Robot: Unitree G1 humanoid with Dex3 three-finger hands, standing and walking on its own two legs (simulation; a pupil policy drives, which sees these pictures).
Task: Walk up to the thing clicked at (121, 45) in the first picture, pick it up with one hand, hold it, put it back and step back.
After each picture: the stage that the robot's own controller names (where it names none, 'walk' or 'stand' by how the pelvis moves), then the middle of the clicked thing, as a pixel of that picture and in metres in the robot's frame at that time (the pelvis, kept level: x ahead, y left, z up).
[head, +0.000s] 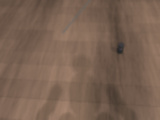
stand; (120, 48) +1.22 -0.37 -0.72
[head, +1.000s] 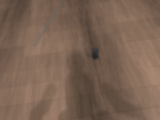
walk; (95, 53) +1.14 +0.00 -0.70
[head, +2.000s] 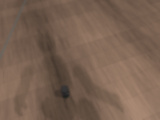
walk; (65, 92) +0.66 +0.24 -0.71
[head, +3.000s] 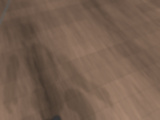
stand; out of the picture +0.40 +0.20 -0.70
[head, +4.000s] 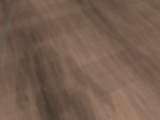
stand; out of the picture +0.35 +0.23 -0.72
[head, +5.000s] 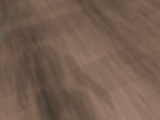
stand; out of the picture +0.34 +0.23 -0.72
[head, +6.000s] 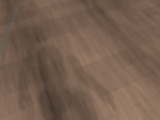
stand; out of the picture +0.36 +0.22 -0.73
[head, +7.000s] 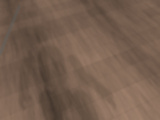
stand; out of the picture +0.35 +0.22 -0.73
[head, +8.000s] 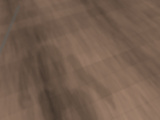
go down; out of the picture +0.34 +0.21 -0.73
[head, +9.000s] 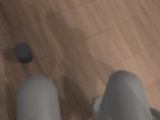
go down; (24, 54) +0.45 +0.23 -0.32
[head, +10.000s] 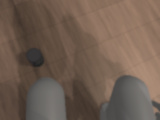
approach; (35, 58) +0.44 +0.23 -0.32
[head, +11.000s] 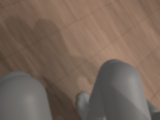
close in; out of the picture +0.43 +0.27 -0.23
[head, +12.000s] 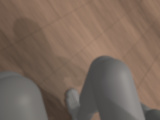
close; out of the picture +0.43 +0.28 -0.22
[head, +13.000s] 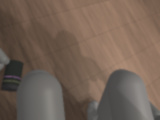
lift; (12, 75) +0.34 +0.25 -0.28
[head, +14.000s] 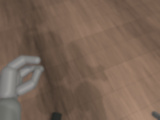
close; out of the picture +0.31 +0.21 -0.62
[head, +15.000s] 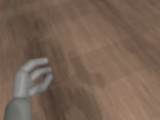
close; out of the picture +0.29 +0.21 -0.70
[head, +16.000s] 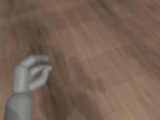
hold; out of the picture +0.29 +0.19 -0.70
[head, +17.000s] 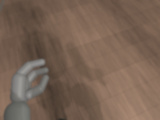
stand; out of the picture +0.30 +0.17 -0.68
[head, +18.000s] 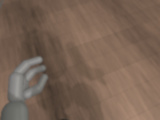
stand; out of the picture +0.29 +0.15 -0.67
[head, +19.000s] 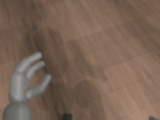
stand; out of the picture +0.30 +0.14 -0.63
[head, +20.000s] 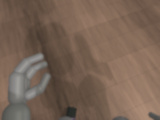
stand; (70, 116) +0.30 +0.13 -0.60
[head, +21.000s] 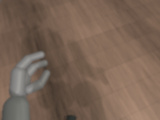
stand; out of the picture +0.29 +0.12 -0.65
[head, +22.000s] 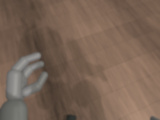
stand; out of the picture +0.29 +0.11 -0.64
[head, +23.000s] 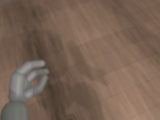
stand; out of the picture +0.28 +0.11 -0.67
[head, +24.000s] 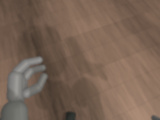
stand; out of the picture +0.29 +0.10 -0.62
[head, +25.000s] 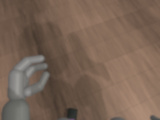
close; (71, 118) +0.29 +0.10 -0.60
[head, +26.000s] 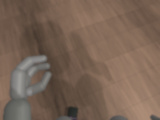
close; (72, 116) +0.30 +0.10 -0.60
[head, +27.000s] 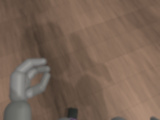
close; (72, 117) +0.30 +0.10 -0.61
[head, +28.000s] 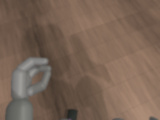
close; (71, 118) +0.30 +0.11 -0.61
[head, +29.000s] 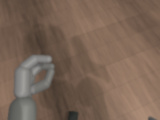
close; out of the picture +0.29 +0.11 -0.62
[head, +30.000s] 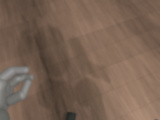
hold; out of the picture +0.29 +0.12 -0.63
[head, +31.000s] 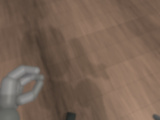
close; out of the picture +0.30 +0.12 -0.63
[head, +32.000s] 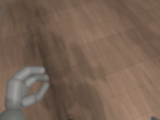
close; out of the picture +0.29 +0.12 -0.66
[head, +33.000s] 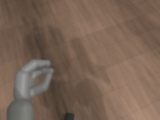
close; out of the picture +0.29 +0.14 -0.64
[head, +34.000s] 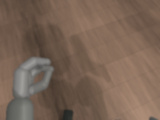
close; (67, 119) +0.30 +0.14 -0.62
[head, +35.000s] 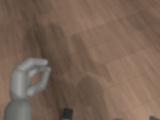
close; (67, 118) +0.30 +0.15 -0.61
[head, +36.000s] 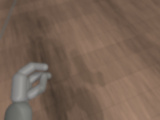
close; out of the picture +0.29 +0.15 -0.69
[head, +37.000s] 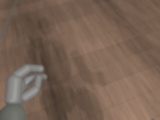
close; out of the picture +0.29 +0.16 -0.69
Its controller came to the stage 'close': yes
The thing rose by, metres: 0.01
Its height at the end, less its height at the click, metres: -0.02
